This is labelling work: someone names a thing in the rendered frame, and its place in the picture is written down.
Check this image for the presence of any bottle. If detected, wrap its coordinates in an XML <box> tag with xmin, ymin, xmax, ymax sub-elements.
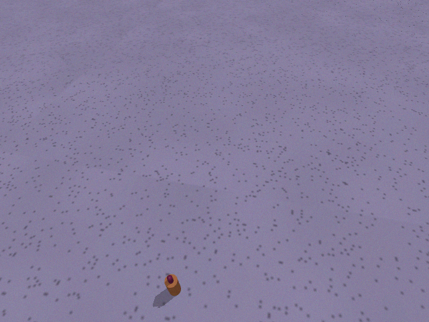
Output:
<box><xmin>164</xmin><ymin>274</ymin><xmax>181</xmax><ymax>296</ymax></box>

